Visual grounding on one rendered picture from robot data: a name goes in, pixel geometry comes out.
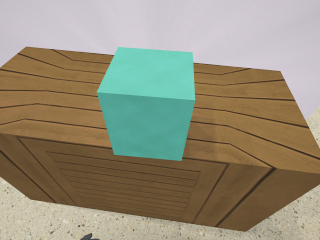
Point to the carton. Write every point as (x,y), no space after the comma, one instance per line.
(147,98)

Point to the pedestal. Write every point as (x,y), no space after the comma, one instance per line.
(249,151)

